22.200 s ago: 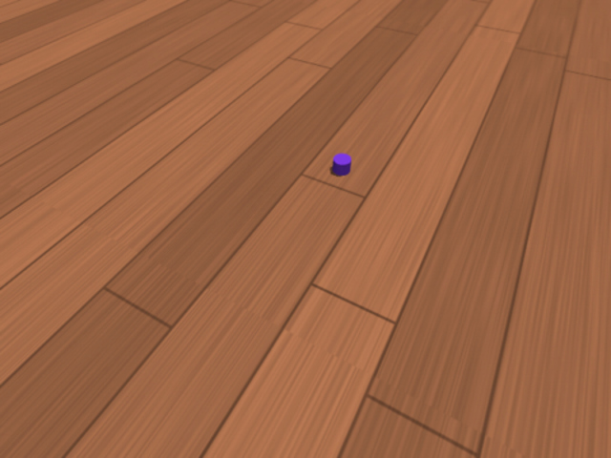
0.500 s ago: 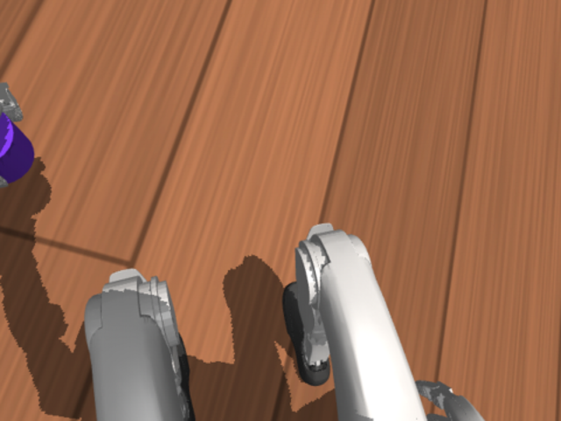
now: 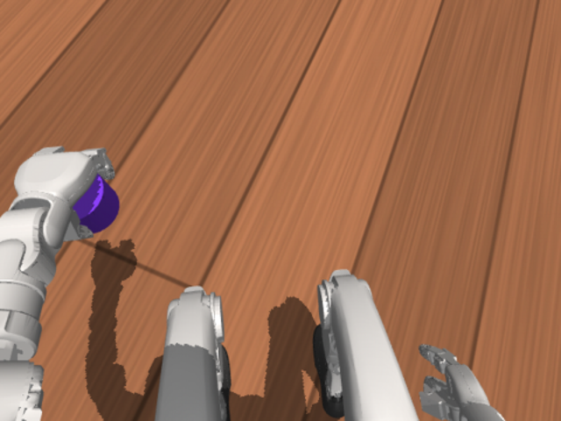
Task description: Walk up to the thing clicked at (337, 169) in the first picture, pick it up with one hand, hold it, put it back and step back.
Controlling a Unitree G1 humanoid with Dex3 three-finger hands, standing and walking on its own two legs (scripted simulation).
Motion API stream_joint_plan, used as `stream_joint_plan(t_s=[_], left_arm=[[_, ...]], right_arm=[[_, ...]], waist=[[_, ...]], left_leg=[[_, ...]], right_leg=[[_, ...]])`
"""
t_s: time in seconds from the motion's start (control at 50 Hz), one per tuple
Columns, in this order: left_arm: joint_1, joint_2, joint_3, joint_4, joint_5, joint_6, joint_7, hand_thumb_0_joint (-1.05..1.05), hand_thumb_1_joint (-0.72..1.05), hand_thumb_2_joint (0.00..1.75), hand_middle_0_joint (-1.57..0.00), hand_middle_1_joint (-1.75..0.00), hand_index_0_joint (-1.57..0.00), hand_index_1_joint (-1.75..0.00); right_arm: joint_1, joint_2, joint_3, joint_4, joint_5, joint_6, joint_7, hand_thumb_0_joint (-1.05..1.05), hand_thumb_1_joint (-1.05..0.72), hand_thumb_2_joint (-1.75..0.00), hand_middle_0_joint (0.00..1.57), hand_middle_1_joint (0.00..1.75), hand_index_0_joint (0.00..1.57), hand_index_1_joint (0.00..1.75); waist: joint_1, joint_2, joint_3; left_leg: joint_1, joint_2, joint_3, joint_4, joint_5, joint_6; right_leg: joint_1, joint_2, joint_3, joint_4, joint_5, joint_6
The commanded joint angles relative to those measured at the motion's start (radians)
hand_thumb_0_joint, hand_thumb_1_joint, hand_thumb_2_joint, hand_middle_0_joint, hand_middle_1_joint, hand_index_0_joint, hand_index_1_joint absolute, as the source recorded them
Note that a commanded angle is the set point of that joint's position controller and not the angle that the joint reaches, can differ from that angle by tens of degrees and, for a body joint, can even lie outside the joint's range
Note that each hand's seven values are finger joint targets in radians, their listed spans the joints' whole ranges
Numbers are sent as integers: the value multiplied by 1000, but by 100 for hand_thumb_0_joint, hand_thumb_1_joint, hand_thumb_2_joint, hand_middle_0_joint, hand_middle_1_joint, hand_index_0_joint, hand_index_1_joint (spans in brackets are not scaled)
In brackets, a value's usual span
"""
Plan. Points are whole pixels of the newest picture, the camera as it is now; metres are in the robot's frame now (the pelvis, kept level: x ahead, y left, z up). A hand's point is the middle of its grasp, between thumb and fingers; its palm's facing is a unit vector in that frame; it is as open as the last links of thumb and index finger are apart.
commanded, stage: lift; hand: left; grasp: from above
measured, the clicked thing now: (81, 200) +0.45 +0.28 -0.10
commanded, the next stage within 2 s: hold in 0.88 s
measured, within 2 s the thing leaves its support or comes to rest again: neither
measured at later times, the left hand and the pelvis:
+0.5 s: hand (31, 190) +0.37 +0.23 +0.11, palm faces -0.43 -0.08 -0.90, open 10.8 cm; pelvis +0.03 -0.02 +0.18, yaw +2 degrees
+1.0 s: hand out of the picture +0.39 +0.22 +0.19, palm faces -0.45 -0.10 -0.89, open 10.8 cm; pelvis +0.07 -0.02 +0.25, yaw +1 degrees
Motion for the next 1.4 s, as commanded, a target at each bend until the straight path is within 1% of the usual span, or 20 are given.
stream_joint_plan(t_s=[0.0,0.08,0.14,0.2,0.24,0.3,0.32,0.38,0.44,0.48,0.52,0.6,0.72,0.82,0.9,0.94,0.98,1.06,1.12,1.38], left_arm=[[-210,231,79,-238,-26,39,39,0,42,88,-67,-113,-74,-105],[-149,198,64,-281,-44,60,39,0,44,89,-71,-109,-77,-102],[-114,184,56,-295,-46,67,45,0,44,90,-70,-111,-77,-103],[-86,144,32,-270,-54,68,56,0,45,92,-72,-111,-78,-104],[-75,140,37,-256,-52,67,70,0,46,90,-73,-108,-80,-101],[-56,87,-2,-224,-39,70,87,0,48,89,-73,-109,-80,-101],[-47,96,9,-210,-36,72,95,0,45,90,-72,-108,-79,-101],[-46,70,-11,-185,-27,73,111,0,47,91,-73,-110,-80,-103],[-55,55,-13,-159,-23,84,138,0,48,90,-72,-111,-79,-103],[-61,13,-51,-121,-16,95,149,0,51,90,-75,-111,-82,-104],[-52,27,-38,-99,-15,104,161,0,51,91,-75,-111,-82,-103],[-49,18,-54,-72,-14,118,165,0,51,93,-76,-110,-82,-103],[-54,-4,-66,-68,-21,133,168,0,50,93,-75,-110,-81,-103],[-55,-25,-82,-73,-24,142,153,0,47,98,-73,-114,-79,-107],[-49,-43,-98,-89,-25,137,137,0,48,98,-74,-112,-80,-105],[-36,-17,-78,-99,-26,129,130,0,47,97,-73,-113,-79,-106],[-32,-41,-98,-115,-18,125,121,0,49,95,-74,-111,-81,-103],[-7,-38,-100,-101,-1,122,106,0,45,93,-71,-109,-78,-101],[-35,-25,-92,-154,-13,112,89,0,46,94,-71,-112,-78,-104],[-3,-20,-87,-247,-9,114,48,0,46,95,-71,-110,-78,-102]], right_arm=[[133,-190,-79,-52,9,-17,-33,0,-90,-90,20,30,20,30],[119,-163,-71,-49,18,-33,-49,0,-90,-90,20,30,20,30],[107,-150,-69,-48,25,-50,-64,0,-90,-90,20,30,20,30],[103,-137,-60,-38,31,-73,-82,0,-90,-90,20,30,20,30],[92,-138,-62,-27,32,-88,-90,0,-90,-90,20,30,20,30],[97,-131,-65,-16,37,-105,-98,0,-90,-90,20,30,20,30],[97,-130,-65,-8,38,-111,-101,0,-90,-90,20,30,20,30],[102,-124,-66,-3,40,-123,-104,0,-90,-90,20,30,20,30],[118,-122,-68,14,39,-132,-107,0,-90,-90,20,30,20,30],[124,-119,-70,20,39,-135,-108,0,-90,-90,20,30,20,30],[131,-122,-72,27,39,-135,-108,0,-90,-90,20,30,20,30],[128,-118,-78,36,39,-133,-107,0,-90,-90,20,30,20,30],[126,-116,-80,39,41,-127,-105,0,-90,-90,20,30,20,30],[135,-118,-87,43,42,-120,-100,0,-90,-90,20,30,20,30],[122,-116,-86,36,44,-116,-97,0,-89,-89,20,30,20,30],[117,-120,-89,34,43,-114,-97,0,-89,-89,20,30,20,30],[108,-116,-88,28,44,-110,-97,0,-89,-89,20,30,20,30],[102,-117,-89,23,48,-104,-95,0,-90,-89,20,30,20,30],[99,-118,-89,18,48,-101,-93,0,-89,-89,20,30,20,30],[69,-118,-90,-9,52,-82,-90,0,-89,-89,20,30,20,30]], waist=[[-4,157,-624],[-4,92,-540],[4,59,-529],[-3,29,-409],[16,36,-397],[12,19,-364],[19,17,-352],[21,11,-319],[27,7,-333],[14,-2,-292],[28,-3,-281],[43,-11,-278],[48,-20,-239],[50,-23,-253],[55,-28,-222],[61,-10,-220],[64,-14,-209],[68,-32,-180],[67,-13,-194],[88,-19,-195]], left_leg=[[635,-2,-15,-440,154,5],[658,-3,15,-523,110,12],[714,-7,31,-582,107,15],[732,-9,36,-660,57,17],[798,-2,22,-722,40,13],[868,-3,20,-783,73,8],[887,-4,26,-797,87,7],[933,-10,34,-853,109,4],[1012,-15,47,-893,191,0],[1042,-17,56,-928,218,-1],[1073,-16,59,-966,233,-2],[1161,-18,65,-1027,303,-5],[1246,-18,73,-1109,352,-4],[1336,-16,74,-1157,463,-8],[1382,-15,79,-1208,464,-8],[1403,-14,80,-1224,477,-12],[1427,-13,83,-1239,498,-12],[1445,-14,84,-1268,523,-13],[1473,-12,86,-1283,542,-15],[1545,-17,102,-1321,638,-16]], right_leg=[[416,49,-69,-278,150,-85],[551,52,-49,-408,119,-81],[657,53,-32,-497,111,-80],[721,52,-12,-596,64,-75],[754,54,-12,-630,60,-75],[822,55,-4,-700,79,-77],[846,56,2,-725,85,-77],[913,58,14,-798,89,-76],[994,62,19,-854,160,-74],[1020,64,17,-892,184,-73],[1063,64,17,-926,196,-72],[1148,63,18,-982,259,-68],[1230,62,22,-1067,308,-67],[1298,65,17,-1101,416,-66],[1332,68,10,-1144,408,-68],[1333,70,5,-1155,410,-70],[1349,72,3,-1169,425,-71],[1379,74,2,-1189,442,-72],[1392,76,1,-1198,457,-73],[1467,74,7,-1232,549,-68]])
